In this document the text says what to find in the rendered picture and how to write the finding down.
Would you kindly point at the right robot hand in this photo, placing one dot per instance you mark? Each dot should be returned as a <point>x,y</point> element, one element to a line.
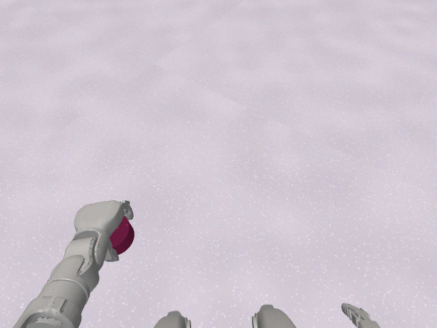
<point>359,317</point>

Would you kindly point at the left robot arm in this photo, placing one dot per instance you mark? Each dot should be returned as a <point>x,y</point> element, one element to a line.
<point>64,295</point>

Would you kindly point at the left robot hand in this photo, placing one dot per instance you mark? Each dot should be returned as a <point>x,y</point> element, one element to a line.
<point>104,215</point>

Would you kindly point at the tin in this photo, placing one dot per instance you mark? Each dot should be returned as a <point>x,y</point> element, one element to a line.
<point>122,237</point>

